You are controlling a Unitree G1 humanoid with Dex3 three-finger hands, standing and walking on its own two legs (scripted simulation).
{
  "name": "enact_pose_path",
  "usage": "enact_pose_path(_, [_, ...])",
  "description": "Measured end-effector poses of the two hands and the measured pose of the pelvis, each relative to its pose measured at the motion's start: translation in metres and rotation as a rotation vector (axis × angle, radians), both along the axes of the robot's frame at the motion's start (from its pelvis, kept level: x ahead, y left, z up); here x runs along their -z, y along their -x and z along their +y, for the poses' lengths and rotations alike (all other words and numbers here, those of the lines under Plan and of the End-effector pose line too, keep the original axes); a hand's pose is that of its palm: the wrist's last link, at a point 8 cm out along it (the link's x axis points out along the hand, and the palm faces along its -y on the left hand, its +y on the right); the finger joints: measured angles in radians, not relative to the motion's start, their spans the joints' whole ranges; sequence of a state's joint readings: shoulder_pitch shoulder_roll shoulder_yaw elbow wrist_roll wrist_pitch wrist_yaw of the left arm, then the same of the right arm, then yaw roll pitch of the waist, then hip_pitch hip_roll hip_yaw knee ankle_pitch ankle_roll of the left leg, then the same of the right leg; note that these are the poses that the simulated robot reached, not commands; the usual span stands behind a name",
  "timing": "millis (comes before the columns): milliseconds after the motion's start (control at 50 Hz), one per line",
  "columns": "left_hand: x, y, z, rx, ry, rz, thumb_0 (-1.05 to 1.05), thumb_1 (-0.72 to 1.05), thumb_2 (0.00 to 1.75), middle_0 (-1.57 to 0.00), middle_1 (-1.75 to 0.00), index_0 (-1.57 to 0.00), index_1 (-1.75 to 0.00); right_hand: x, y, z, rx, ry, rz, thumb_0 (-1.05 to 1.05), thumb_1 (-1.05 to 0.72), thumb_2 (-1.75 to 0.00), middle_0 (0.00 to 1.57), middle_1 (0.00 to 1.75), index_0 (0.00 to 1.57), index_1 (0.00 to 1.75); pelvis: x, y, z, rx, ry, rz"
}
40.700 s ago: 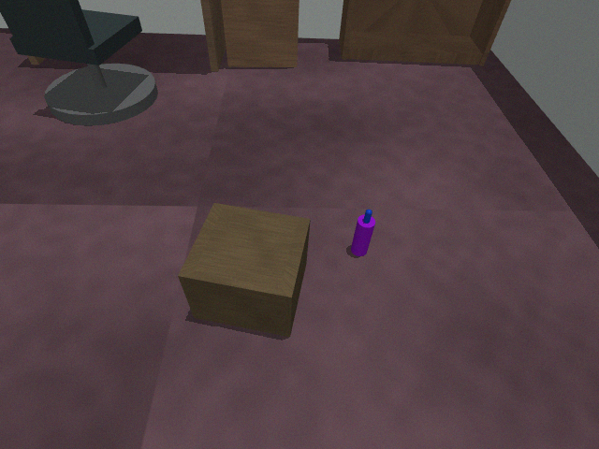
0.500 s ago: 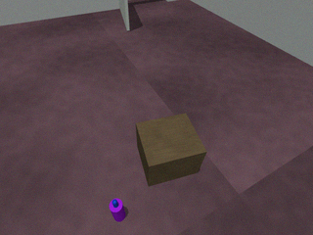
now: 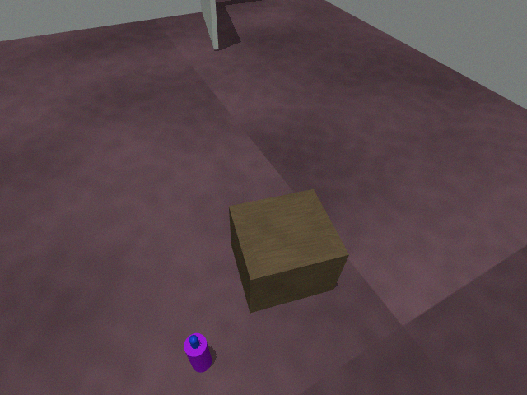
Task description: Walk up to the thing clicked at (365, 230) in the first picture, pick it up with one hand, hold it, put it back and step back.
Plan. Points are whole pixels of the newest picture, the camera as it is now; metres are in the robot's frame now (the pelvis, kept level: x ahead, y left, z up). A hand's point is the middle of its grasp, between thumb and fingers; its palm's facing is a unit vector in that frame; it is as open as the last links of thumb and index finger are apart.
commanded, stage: stand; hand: left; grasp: from the side
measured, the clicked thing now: (197, 350) +0.38 +0.19 -0.66
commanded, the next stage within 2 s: go down in 0.40 s
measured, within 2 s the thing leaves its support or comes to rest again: neither
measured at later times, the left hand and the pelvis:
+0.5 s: hand out of the picture +0.08 +0.25 -0.16, palm faces -0.02 -0.94 -0.34, open 7.4 cm; pelvis +0.00 +0.00 +0.00, yaw +0 degrees
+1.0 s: hand out of the picture +0.14 +0.28 -0.19, palm faces +0.06 -0.94 -0.33, open 16.0 cm; pelvis -0.01 +0.01 -0.05, yaw -1 degrees
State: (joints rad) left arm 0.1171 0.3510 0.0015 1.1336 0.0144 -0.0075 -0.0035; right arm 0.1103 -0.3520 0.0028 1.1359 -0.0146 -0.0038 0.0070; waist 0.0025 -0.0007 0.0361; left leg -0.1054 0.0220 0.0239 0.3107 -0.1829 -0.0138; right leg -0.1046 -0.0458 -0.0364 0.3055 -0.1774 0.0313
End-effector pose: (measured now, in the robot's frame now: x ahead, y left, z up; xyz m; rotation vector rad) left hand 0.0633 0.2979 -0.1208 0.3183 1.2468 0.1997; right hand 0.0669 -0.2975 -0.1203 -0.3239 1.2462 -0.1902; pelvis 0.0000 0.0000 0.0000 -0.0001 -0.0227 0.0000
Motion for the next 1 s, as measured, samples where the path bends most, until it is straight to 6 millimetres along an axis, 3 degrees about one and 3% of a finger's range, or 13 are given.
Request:
enact_pose_path(520, [0.000,-0.009,0.001,0.003,0.001,-0.019,0.00,0.91,0.90,-0.21,-0.30,-0.20,-0.30,-0.002,-0.011,0.002,-0.002,0.003,-0.024,0.01,-0.91,-0.90,0.20,0.30,0.21,0.30,0.000,-0.005,0.002,0.001,0.002,-0.005])
enact_pose_path(580, [-0.001,-0.024,-0.002,-0.034,0.007,-0.100,0.01,0.86,0.86,-0.21,-0.26,-0.20,-0.27,-0.004,-0.016,0.009,0.001,-0.001,-0.100,0.01,-0.93,-0.91,0.20,0.30,0.21,0.30,0.003,0.001,0.002,-0.006,0.003,0.025])
enact_pose_path(700, [0.010,-0.070,0.001,-0.028,0.027,-0.168,0.01,0.61,0.60,-0.12,-0.14,-0.11,-0.15,0.003,-0.013,0.028,0.001,-0.036,-0.164,0.01,-0.97,-0.92,0.20,0.30,0.20,0.30,0.015,0.014,-0.002,-0.002,0.008,0.115])
enact_pose_path(760, [0.012,-0.081,0.005,-0.014,0.021,-0.186,0.01,0.44,0.45,-0.09,-0.11,-0.08,-0.11,0.007,-0.007,0.035,0.022,-0.052,-0.178,0.01,-0.96,-0.92,0.20,0.30,0.20,0.30,0.021,0.015,-0.001,0.003,0.011,0.138])
enact_pose_path(880, [0.022,-0.077,0.014,-0.018,0.018,-0.167,0.00,0.08,0.23,-0.07,-0.08,-0.06,-0.07,0.017,-0.004,0.042,0.038,-0.062,-0.214,0.01,-0.94,-0.91,0.20,0.30,0.21,0.30,0.035,0.014,0.003,0.009,0.017,0.188])
enact_pose_path(1000, [0.035,-0.065,0.021,-0.023,0.014,-0.178,0.00,-0.23,0.11,-0.07,-0.07,-0.07,-0.07,0.027,-0.020,0.042,0.015,-0.040,-0.284,0.01,-0.91,-0.90,0.20,0.30,0.21,0.30,0.055,0.014,0.006,0.008,0.024,0.235])
